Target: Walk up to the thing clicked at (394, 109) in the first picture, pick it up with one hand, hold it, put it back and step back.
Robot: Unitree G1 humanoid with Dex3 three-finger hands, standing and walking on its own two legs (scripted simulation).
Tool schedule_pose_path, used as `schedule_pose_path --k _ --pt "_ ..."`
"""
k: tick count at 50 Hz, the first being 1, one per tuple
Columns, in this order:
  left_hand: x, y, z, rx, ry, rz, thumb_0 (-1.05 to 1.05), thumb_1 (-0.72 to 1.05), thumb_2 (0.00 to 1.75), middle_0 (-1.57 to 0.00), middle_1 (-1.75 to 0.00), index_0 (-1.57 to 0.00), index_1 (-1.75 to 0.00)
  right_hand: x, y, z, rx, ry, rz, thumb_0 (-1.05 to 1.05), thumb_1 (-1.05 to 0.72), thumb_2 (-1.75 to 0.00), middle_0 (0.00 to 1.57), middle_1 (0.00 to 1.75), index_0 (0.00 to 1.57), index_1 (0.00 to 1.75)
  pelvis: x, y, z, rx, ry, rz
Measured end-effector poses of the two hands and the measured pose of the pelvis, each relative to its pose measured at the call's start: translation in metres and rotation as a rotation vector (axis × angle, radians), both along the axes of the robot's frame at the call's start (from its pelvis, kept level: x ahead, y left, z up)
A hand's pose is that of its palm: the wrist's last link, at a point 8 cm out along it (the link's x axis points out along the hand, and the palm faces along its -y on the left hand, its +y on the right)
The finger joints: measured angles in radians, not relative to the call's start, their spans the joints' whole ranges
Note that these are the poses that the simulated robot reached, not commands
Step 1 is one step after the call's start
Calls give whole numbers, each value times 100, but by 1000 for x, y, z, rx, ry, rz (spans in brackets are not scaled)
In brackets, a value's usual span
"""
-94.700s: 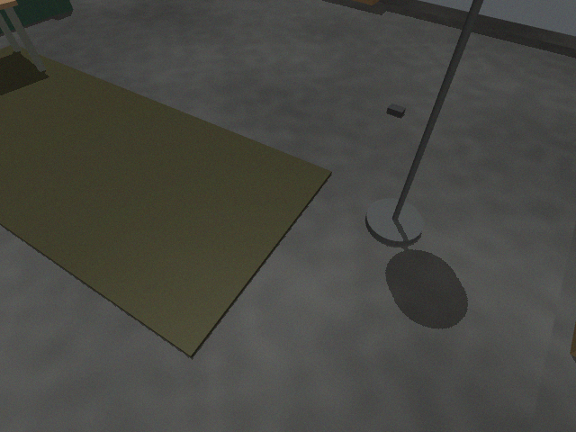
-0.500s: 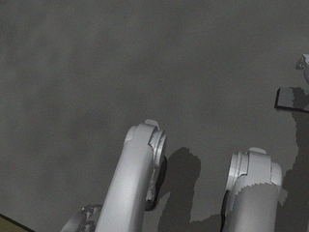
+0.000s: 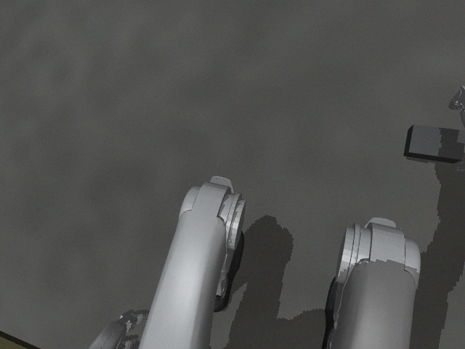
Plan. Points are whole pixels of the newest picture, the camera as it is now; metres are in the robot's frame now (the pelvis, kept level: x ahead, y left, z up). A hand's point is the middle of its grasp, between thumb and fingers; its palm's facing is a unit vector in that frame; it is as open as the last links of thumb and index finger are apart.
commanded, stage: close in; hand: right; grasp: from above
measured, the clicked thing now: (433, 144) +0.50 -0.27 -0.30
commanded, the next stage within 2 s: rest palm in 0.18 s
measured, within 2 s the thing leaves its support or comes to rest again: neither
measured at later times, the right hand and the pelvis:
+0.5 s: hand (444, 144) +0.48 -0.26 -0.23, palm faces -0.48 +0.07 -0.87, open 12.8 cm; pelvis +0.00 -0.01 -0.01, yaw +2 degrees
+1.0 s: hand (440, 147) +0.48 -0.26 -0.27, palm faces -0.47 +0.11 -0.87, open 12.5 cm; pelvis +0.01 -0.01 -0.02, yaw +5 degrees
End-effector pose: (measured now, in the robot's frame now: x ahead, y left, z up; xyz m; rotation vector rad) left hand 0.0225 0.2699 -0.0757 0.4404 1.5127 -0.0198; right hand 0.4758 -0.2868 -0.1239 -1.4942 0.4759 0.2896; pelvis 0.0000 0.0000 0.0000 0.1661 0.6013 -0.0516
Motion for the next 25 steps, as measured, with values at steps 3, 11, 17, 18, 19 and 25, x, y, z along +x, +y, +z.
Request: schedule_pose_path --k 3,11,17,18,19,25 --pt "8 3 3 24 -17 -13 0 90 89 -21 -30 -20 -30 4 3 3 12 -10 26 0 22 -73 32 83 36 79 0 -1 1 6 0 0" --pt "19 6 18 72 -61 -29 0 90 89 -20 -30 -20 -30 6 22 -7 43 6 72 0 24 -76 28 86 32 81 1 -5 3 20 2 2" --pt "7 2 22 73 -44 -34 0 90 89 -20 -30 -20 -30 5 28 -22 43 6 78 0 25 -76 27 86 31 81 0 -5 -1 23 -8 6" --pt "4 1 21 71 -39 -33 0 90 89 -20 -30 -20 -30 6 28 -25 43 3 75 0 25 -77 27 86 31 82 0 -5 -2 25 -9 7" --pt "1 0 21 70 -33 -32 0 90 89 -20 -30 -20 -30 6 28 -27 43 0 71 0 25 -77 26 86 30 82 -1 -6 -3 26 -11 8" --pt "-18 -8 17 47 11 -24 0 90 89 -21 -30 -20 -30 7 27 -47 31 11 53 0 27 -80 24 86 27 82 0 -7 -11 33 -18 16"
